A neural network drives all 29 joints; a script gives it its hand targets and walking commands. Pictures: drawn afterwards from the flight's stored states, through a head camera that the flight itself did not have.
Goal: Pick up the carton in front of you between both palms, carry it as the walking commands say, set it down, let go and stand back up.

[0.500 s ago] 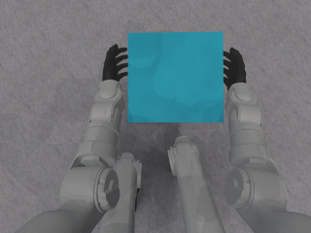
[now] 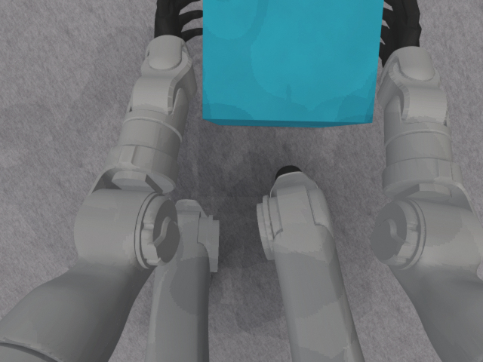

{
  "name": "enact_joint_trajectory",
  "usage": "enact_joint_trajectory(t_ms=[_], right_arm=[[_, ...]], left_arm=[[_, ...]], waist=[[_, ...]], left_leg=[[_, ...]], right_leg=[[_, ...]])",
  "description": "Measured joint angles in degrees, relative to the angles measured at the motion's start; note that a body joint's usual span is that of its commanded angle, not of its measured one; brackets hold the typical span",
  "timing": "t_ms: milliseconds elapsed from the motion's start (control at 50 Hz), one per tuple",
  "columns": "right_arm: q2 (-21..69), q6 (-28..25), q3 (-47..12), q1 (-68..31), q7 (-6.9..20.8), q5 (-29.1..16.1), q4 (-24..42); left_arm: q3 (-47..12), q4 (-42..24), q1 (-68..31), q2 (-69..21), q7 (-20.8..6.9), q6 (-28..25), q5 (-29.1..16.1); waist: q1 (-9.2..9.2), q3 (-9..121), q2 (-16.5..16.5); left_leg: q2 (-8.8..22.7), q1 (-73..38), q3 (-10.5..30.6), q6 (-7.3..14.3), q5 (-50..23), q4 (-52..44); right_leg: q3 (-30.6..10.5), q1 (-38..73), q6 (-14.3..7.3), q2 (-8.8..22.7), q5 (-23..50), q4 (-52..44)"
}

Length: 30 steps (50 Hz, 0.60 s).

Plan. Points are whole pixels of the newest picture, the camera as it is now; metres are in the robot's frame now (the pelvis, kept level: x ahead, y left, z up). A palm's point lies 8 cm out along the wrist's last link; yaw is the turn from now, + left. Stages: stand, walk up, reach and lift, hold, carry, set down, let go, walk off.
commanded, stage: set down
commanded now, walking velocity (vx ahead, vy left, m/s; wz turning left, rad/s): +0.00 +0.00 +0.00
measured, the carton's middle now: (279, 60) +0.48 -0.17 -0.23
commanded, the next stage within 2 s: none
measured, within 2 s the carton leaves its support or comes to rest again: rests again in 0.74 s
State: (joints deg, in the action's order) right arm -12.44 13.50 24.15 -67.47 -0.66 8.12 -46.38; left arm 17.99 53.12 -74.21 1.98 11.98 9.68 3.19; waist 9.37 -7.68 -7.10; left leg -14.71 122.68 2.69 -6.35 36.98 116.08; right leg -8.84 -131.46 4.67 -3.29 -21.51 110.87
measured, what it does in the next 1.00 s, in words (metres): stands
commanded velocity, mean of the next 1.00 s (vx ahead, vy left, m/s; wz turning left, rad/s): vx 0.00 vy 0.00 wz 0.00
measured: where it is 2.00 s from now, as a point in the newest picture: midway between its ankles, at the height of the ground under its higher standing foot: (248, 247)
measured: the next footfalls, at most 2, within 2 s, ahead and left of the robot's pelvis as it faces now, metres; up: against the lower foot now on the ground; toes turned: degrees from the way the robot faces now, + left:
none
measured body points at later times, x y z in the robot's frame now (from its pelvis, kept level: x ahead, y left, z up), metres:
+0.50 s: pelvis +0.00 +0.01 -0.02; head +0.35 -0.06 +0.25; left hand +0.54 -0.02 -0.19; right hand +0.45 -0.30 -0.21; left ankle +0.10 +0.12 -0.38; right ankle +0.15 -0.14 -0.38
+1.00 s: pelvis -0.01 +0.01 -0.03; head +0.35 -0.06 +0.23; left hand +0.55 +0.00 -0.21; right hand +0.45 -0.30 -0.22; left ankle +0.10 +0.12 -0.38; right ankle +0.15 -0.14 -0.38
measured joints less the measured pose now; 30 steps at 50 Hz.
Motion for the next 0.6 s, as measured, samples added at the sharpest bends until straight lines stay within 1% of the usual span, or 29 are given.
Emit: enact_joint_trajectory(t_ms=[140, 360, 420, 500, 600], right_arm=[[-0.46, -0.42, 1.32, -0.95, 0.22, -0.31, -2.36], [-2.17, -2.34, 3.30, -2.02, 1.76, -0.41, -6.69], [-2.43, -2.90, 2.77, -2.23, 2.44, -1.21, -7.79], [-2.96, -3.74, 1.71, -2.56, 1.96, -1.93, -9.57], [-4.37, -5.00, -0.16, -2.99, 1.74, -3.86, -11.60]], left_arm=[[-2.91, 2.72, -2.10, 1.24, 0.78, 0.34, -0.45], [-4.65, 5.42, -4.44, 1.55, -0.04, -0.60, 0.92], [-5.41, 5.56, -4.59, 1.95, -0.22, -0.93, 0.75], [-6.33, 6.35, -4.98, 2.25, -0.22, -1.33, 0.10], [-7.31, 7.94, -6.25, 2.62, -0.38, -2.28, -0.69]], waist=[[0.89, -0.89, 0.52], [1.05, -0.52, 0.96], [0.80, -1.48, 0.99], [0.69, -2.43, 0.33], [0.52, -3.73, -0.15]], left_leg=[[-0.73, 2.09, 1.20, -0.55, -0.35, 2.02], [-0.83, 6.04, 1.32, 0.10, -2.15, 2.74], [-0.31, 6.10, 1.22, 0.52, -2.21, 3.13], [0.04, 6.17, 0.79, 1.06, -2.19, 3.50], [0.40, 6.08, 0.47, 1.55, -2.00, 4.11]], right_leg=[[1.84, -1.33, -1.12, 2.16, -0.76, 1.92], [2.85, -3.52, -0.93, 4.22, -0.50, 1.96], [3.16, -3.28, -0.89, 4.42, -0.47, 1.97], [3.19, -3.05, -0.79, 4.94, -0.79, 2.26], [3.39, -2.80, -0.82, 5.52, -1.20, 2.87]])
